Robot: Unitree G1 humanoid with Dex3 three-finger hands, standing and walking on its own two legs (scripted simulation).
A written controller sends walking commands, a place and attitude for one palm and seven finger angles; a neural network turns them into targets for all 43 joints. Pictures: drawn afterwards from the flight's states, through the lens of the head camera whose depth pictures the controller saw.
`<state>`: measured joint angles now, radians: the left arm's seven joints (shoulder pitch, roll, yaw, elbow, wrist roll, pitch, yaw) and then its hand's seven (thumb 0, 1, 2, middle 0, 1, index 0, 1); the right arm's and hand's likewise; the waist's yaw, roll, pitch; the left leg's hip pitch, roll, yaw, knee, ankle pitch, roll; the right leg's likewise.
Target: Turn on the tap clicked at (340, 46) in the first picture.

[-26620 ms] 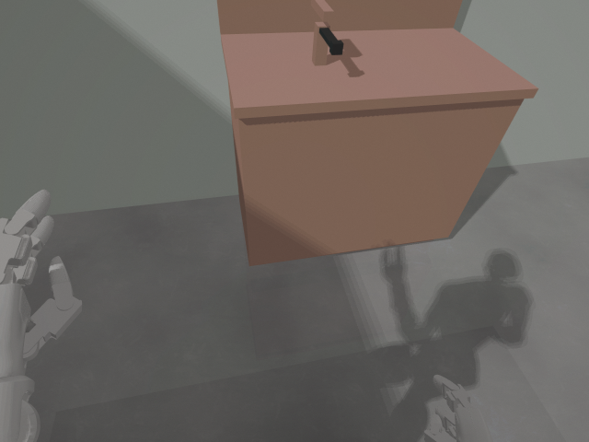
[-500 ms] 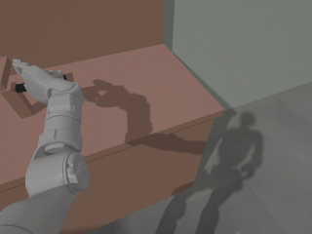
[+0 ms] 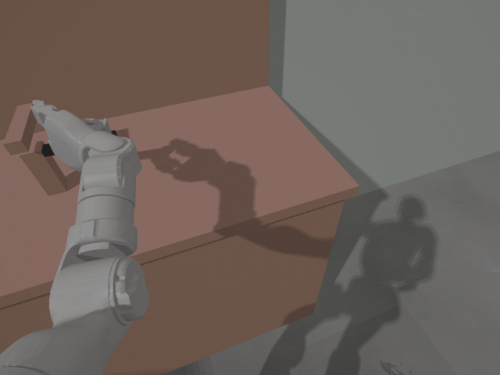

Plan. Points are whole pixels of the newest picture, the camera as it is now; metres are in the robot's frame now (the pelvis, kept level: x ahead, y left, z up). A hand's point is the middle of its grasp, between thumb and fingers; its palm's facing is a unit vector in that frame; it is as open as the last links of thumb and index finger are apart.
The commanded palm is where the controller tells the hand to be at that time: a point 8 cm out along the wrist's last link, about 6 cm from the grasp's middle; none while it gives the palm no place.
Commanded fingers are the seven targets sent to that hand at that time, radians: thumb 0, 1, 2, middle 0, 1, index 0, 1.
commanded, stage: lift the hand up off the lever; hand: left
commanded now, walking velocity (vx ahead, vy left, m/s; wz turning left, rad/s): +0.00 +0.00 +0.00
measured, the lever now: (110, 140) +0.52 +0.30 +0.13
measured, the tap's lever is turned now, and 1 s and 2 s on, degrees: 82 82 82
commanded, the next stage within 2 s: draw the hand back beside the body in 0.02 s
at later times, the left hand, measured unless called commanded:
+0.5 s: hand (84, 178) +0.35 +0.26 +0.18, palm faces +0.44 -0.88 -0.17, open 7.7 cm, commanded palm +0.31 +0.28 +0.20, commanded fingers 0.00 0.90 0.90 -0.17 -0.21 -0.17 -0.21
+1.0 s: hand (43, 230) +0.25 +0.26 +0.19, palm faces +0.35 -0.91 -0.22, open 7.6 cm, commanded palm +0.20 +0.30 +0.19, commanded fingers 0.00 0.90 0.90 -0.20 -0.28 -0.20 -0.28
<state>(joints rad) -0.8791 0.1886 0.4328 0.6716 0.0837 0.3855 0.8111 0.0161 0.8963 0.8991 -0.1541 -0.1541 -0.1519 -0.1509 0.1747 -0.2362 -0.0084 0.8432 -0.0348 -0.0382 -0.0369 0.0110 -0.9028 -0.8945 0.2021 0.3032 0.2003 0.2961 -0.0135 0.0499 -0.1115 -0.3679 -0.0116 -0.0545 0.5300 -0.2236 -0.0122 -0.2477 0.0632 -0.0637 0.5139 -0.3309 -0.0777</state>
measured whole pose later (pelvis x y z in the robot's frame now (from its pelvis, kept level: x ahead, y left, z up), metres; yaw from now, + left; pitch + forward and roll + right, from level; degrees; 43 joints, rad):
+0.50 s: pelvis +0.00 +0.00 +0.01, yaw -4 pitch -3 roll +0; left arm -0.20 0.37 0.35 0.21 -0.10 0.06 0.16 0.02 0.89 0.90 -0.17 -0.19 -0.17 -0.18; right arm 0.25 -0.27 0.00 0.70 0.04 -0.03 -0.08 0.01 -0.90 -0.89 0.20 0.30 0.20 0.30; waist 0.00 0.05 -0.03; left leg -0.18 0.02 0.02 0.44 -0.20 -0.01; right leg -0.08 0.08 0.01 0.41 -0.28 -0.07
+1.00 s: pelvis -0.03 +0.03 +0.01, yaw -3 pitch -7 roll -1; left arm 0.09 0.33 0.25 -0.11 -0.09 -0.12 0.11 0.01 0.89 0.90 -0.20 -0.26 -0.20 -0.26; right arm 0.18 -0.21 0.05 0.67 0.01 -0.07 -0.07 0.01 -0.90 -0.89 0.20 0.30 0.20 0.30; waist 0.05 0.05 0.03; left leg -0.10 -0.01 0.01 0.34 -0.12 0.02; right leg 0.01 0.06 0.01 0.30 -0.19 -0.04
